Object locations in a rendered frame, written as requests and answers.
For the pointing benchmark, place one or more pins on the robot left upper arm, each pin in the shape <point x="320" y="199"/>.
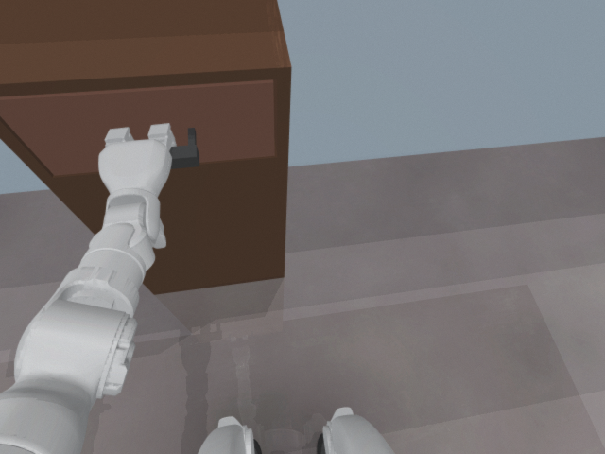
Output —
<point x="77" y="354"/>

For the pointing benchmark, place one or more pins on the drawer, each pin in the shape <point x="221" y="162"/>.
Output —
<point x="67" y="131"/>

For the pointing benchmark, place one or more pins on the left robot hand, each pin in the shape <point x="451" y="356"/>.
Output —
<point x="141" y="164"/>

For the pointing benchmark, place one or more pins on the right robot shin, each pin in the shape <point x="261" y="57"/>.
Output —
<point x="341" y="412"/>

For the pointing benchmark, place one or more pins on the handle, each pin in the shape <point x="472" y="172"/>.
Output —
<point x="186" y="156"/>

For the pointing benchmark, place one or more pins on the robot left forearm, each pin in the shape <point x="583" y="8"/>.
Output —
<point x="112" y="270"/>

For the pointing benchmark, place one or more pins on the robot left thigh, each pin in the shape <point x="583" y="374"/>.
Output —
<point x="231" y="439"/>

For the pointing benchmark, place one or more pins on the cabinet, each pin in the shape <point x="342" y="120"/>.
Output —
<point x="224" y="221"/>

